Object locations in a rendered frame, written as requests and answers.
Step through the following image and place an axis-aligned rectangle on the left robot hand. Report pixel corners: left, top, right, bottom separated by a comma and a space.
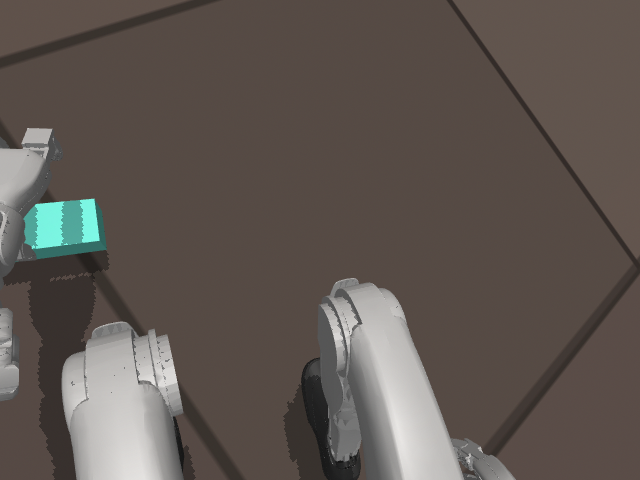
0, 128, 63, 261

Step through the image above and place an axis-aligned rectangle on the right robot hand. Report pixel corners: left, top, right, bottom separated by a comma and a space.
451, 438, 516, 480

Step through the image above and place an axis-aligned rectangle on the left robot arm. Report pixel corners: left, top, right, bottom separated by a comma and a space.
0, 203, 25, 401

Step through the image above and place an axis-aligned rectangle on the right robot foot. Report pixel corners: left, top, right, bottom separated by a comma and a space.
301, 358, 361, 480

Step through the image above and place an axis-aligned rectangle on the carton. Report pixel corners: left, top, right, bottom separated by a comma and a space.
16, 199, 107, 262

